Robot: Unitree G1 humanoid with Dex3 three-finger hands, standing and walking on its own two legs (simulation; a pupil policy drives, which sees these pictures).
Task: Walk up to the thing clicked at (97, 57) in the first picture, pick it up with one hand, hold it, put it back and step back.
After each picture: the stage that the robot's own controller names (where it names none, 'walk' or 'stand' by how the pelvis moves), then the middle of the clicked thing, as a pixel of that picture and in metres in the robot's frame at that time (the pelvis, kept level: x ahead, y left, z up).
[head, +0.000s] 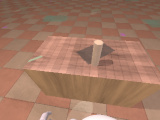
stand; (96, 54) +0.58 -0.02 +0.02
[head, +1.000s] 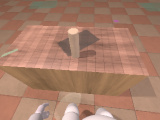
sink last; (74, 45) +0.55 +0.17 +0.06
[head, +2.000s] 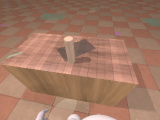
stand; (70, 51) +0.56 +0.21 +0.04
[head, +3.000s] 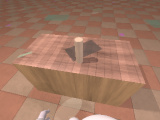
stand; (79, 51) +0.60 +0.15 +0.02
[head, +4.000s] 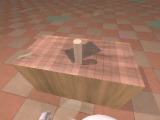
stand; (78, 53) +0.58 +0.15 +0.02
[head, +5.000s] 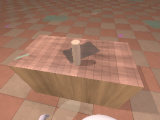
stand; (76, 53) +0.57 +0.16 +0.02
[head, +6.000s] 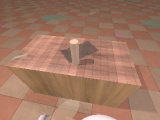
stand; (75, 53) +0.57 +0.17 +0.02
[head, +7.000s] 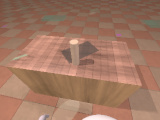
stand; (75, 53) +0.57 +0.17 +0.02
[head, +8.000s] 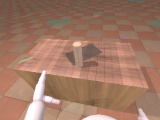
rise first; (78, 55) +0.56 +0.17 +0.03
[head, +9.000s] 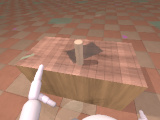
go down; (79, 53) +0.58 +0.17 +0.03
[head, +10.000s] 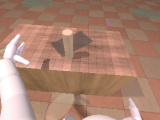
go down; (68, 46) +0.58 +0.15 +0.05
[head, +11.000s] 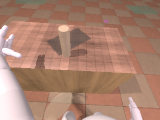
go down; (65, 43) +0.57 +0.16 +0.07
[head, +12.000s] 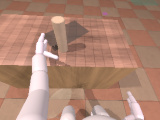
close in; (61, 37) +0.57 +0.18 +0.10
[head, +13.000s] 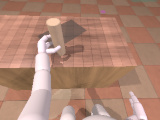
close; (57, 40) +0.55 +0.18 +0.10
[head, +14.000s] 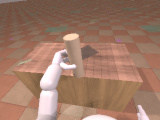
lift; (75, 58) +0.33 +0.11 +0.24
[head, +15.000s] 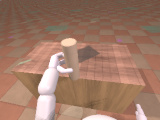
hold; (72, 62) +0.32 +0.13 +0.21
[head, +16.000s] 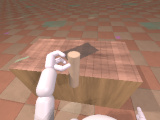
hold; (73, 71) +0.34 +0.13 +0.10
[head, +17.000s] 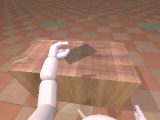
close; (85, 118) +0.27 +0.05 -0.72
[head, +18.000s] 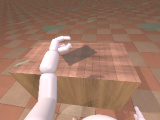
stand; out of the picture +0.19 +0.13 -0.72
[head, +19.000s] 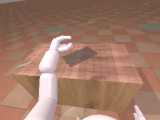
hold; out of the picture +0.22 +0.10 -0.72
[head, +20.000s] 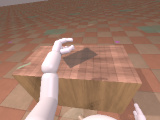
hold; out of the picture +0.25 +0.08 -0.72
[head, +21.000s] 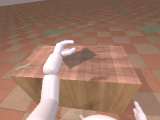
hold; out of the picture +0.26 +0.06 -0.73
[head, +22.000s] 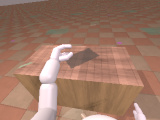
hold; out of the picture +0.28 +0.04 -0.73
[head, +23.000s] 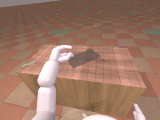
hold; out of the picture +0.29 +0.03 -0.72
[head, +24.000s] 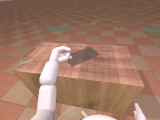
crouch; (88, 119) +0.30 +0.03 -0.72
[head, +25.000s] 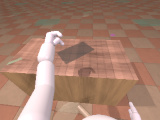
crouch; (85, 113) +0.30 +0.03 -0.72
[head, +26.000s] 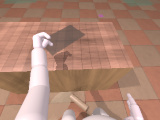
lower; (78, 102) +0.28 +0.04 -0.68
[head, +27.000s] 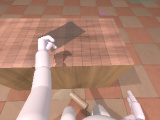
lower; (77, 99) +0.29 +0.05 -0.67
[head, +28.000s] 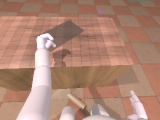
lower; (75, 100) +0.27 +0.05 -0.67
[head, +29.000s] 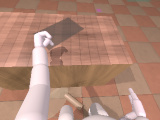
lower; (73, 100) +0.25 +0.06 -0.67
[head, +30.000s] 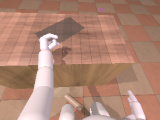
open; (73, 102) +0.24 +0.08 -0.66
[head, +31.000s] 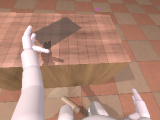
withdraw; (70, 104) +0.22 +0.10 -0.67
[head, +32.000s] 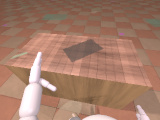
sink last; out of the picture +0.16 +0.10 -0.70
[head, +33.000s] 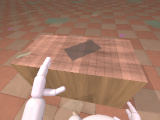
stand; out of the picture +0.19 +0.12 -0.70
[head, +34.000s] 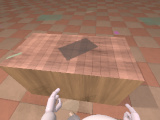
stand; out of the picture +0.17 +0.12 -0.69
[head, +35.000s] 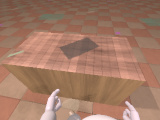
stand; out of the picture +0.18 +0.12 -0.69
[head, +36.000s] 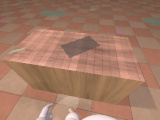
stand; (75, 118) +0.18 +0.12 -0.70
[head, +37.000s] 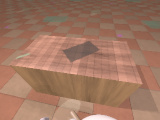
walk; out of the picture +0.19 +0.13 -0.74
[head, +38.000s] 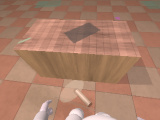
walk; (82, 97) +0.35 +0.10 -0.73
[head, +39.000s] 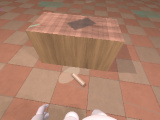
walk; (78, 79) +0.67 +0.13 -0.73
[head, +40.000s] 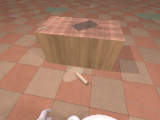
stand; (81, 78) +0.74 +0.13 -0.74
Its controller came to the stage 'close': yes
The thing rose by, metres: 0.20
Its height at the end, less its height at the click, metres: -0.77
